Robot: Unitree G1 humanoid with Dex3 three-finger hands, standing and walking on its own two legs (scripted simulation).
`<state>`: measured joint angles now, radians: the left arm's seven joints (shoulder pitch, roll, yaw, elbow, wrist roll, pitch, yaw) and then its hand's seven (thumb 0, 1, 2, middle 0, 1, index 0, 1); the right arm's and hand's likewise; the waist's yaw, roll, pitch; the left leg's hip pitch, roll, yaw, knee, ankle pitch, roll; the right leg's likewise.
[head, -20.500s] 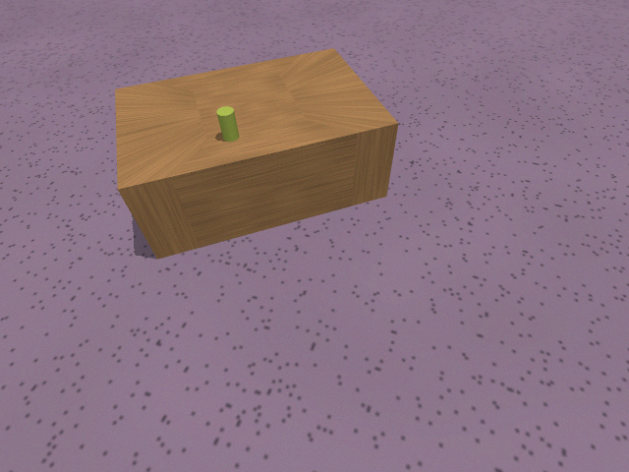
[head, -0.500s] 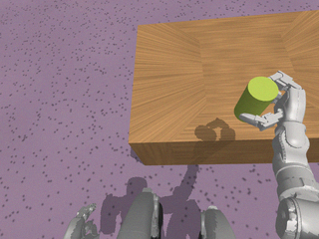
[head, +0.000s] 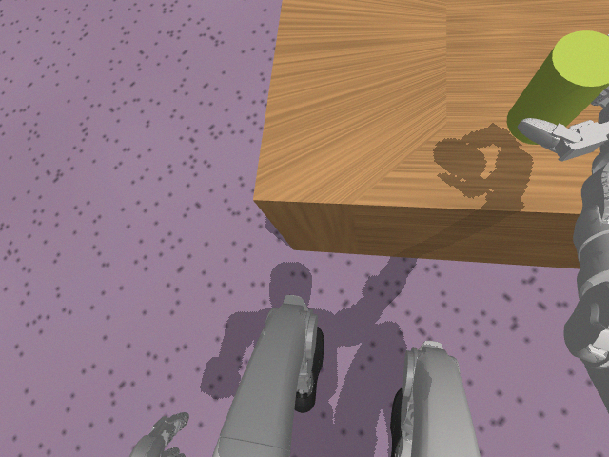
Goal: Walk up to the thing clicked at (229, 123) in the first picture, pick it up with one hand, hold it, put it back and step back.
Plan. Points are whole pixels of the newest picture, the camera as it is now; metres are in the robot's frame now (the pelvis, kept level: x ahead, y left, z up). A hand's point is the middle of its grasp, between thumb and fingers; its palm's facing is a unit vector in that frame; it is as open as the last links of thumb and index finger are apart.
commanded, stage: crouch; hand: right
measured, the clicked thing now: (557, 94) +0.54 -0.16 +0.03
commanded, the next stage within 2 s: lower in 0.48 s
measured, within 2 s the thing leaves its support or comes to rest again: neither
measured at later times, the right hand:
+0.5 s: hand (564, 91) +0.58 -0.18 -0.02, palm faces +0.15 +0.99 -0.02, open 10.0 cm
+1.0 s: hand (541, 118) +0.58 -0.19 -0.08, palm faces +0.13 +0.99 -0.02, open 10.0 cm
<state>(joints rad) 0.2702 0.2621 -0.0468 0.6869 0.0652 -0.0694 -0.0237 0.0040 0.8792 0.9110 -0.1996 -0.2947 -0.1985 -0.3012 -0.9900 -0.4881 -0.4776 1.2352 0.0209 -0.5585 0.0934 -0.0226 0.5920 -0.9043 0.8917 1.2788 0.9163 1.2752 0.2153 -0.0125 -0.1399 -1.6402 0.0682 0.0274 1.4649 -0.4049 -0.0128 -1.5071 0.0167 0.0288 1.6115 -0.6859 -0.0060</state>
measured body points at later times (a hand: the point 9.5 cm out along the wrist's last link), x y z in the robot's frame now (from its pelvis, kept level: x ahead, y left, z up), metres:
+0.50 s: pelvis -0.01 +0.00 -0.04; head +0.22 -0.02 +0.34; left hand +0.00 +0.27 -0.16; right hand +0.56 -0.24 -0.02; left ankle +0.12 +0.14 -0.54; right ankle +0.02 -0.11 -0.54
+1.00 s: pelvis -0.02 +0.00 -0.10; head +0.23 -0.02 +0.27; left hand -0.02 +0.27 -0.20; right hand +0.57 -0.24 -0.08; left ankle +0.12 +0.14 -0.54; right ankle +0.02 -0.11 -0.54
